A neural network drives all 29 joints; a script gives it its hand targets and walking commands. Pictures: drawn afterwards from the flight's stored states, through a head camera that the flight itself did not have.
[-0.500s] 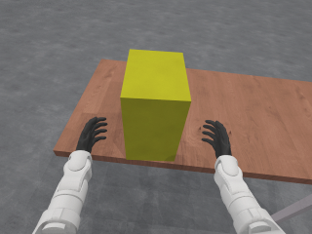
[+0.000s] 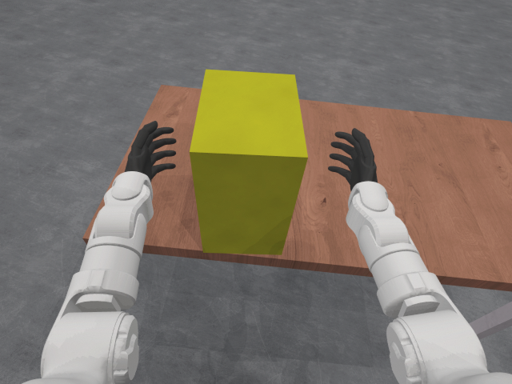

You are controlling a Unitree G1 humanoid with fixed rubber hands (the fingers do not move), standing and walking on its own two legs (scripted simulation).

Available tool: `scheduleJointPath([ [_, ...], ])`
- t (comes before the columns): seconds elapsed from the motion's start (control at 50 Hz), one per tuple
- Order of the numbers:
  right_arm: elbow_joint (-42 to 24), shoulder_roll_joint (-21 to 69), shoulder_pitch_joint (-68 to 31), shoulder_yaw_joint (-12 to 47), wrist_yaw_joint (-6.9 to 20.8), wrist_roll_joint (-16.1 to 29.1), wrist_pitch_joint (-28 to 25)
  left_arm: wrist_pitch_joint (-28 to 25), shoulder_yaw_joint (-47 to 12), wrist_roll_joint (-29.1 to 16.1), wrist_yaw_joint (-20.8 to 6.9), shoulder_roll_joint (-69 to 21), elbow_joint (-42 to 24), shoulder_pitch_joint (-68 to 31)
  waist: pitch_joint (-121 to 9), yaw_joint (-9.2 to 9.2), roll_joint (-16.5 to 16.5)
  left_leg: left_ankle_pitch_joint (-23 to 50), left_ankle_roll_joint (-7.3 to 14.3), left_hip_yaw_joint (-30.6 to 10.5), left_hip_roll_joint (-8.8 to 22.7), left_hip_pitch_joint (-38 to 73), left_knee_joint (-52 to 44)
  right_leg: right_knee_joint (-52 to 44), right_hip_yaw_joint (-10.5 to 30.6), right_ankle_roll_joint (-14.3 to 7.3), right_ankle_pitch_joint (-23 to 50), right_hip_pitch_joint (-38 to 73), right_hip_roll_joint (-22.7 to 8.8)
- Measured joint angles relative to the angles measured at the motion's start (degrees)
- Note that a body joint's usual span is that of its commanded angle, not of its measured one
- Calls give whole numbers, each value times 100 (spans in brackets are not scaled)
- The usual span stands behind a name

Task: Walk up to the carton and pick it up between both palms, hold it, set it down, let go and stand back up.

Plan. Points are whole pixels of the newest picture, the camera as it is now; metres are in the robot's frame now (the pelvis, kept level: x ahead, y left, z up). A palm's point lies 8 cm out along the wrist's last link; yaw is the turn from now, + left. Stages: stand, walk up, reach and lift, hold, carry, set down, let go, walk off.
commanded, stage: reach and lift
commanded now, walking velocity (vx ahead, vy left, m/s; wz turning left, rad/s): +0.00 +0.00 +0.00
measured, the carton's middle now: (246, 168) +0.50 +0.03 +0.02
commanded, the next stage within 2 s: none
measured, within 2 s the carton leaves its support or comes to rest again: neither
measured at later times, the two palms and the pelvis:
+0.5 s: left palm (137, 113) +0.45 +0.20 +0.18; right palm (367, 127) +0.44 -0.16 +0.17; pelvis +0.00 +0.00 +0.00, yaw +1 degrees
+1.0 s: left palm (139, 72) +0.49 +0.19 +0.22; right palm (372, 85) +0.48 -0.16 +0.23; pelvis +0.01 -0.01 +0.00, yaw +2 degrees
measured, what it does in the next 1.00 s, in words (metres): stands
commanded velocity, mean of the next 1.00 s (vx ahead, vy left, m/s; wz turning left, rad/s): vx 0.00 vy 0.00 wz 0.00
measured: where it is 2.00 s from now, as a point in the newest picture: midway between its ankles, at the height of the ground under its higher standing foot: outside the picture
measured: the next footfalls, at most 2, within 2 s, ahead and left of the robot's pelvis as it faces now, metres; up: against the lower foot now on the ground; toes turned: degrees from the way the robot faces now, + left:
none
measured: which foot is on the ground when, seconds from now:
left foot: down 0.00-1.00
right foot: down 0.00-1.00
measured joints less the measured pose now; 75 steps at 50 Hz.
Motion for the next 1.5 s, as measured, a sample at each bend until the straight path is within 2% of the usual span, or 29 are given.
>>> scheduleJointPath([
  [0.28, 722, -216, -1074, 70, -65, 362, 486, 219, -50, -211, 143, 331, 975, -1190, -296, -92, 35, 3, -16, -60, 19, -352, 67, -23, -27, -6, 39, -297, 29],
  [0.5, 1743, -461, -2105, 17, 54, 504, 680, 117, -392, -477, 211, 585, 2118, -2221, -582, -148, 37, 35, -27, -143, 13, -659, 79, -129, -89, -10, 109, -524, 33],
  [0.72, 2295, -613, -2828, -88, 134, 535, 771, 16, -724, -808, 310, 791, 2785, -2990, -754, -214, 21, 82, -62, -215, 28, -961, 85, -130, -143, -46, 145, -806, 57],
  [0.84, 2751, -633, -3313, 13, 161, 635, 896, -109, -884, -1012, 298, 926, 3475, -3525, -851, -267, 23, 134, -84, -230, 37, -1111, 31, -126, -151, -72, 166, -984, 70],
  [0.94, 2712, -605, -3565, -1, 133, 553, 938, -283, -962, -1211, 260, 1037, 3814, -3857, -950, -339, 16, 172, -99, -265, 37, -1275, -9, -111, -180, -90, 163, -1164, 73],
  [1.08, 3009, -459, -3789, -3, 77, 485, 895, -471, -903, -1035, 106, 1160, 4246, -3994, -942, -473, -2, 217, -110, -301, 9, -1190, -156, -213, -205, -92, 170, -1084, 53],
  [1.26, 2934, -254, -3170, -224, 113, 176, 462, -981, -651, -722, -11, 916, 4354, -3553, -913, -427, -29, 197, -92, -302, -17, -1180, -155, -234, -199, -64, 163, -1063, 29],
  [1.42, 2717, -88, -2731, -660, 237, -278, -43, -1426, -359, -394, 119, 650, 4102, -3146, -892, -320, -31, 191, -82, -264, -9, -1504, 0, -113, -165, -49, 190, -1387, 31],
  [1.5, 2836, -31, -2661, -751, 309, -455, -182, -1628, -225, -314, 146, 559, 4309, -3207, -984, -291, -63, 214, -53, -228, -26, -1684, 27, -2, -136, -35, 180, -1617, 10],
])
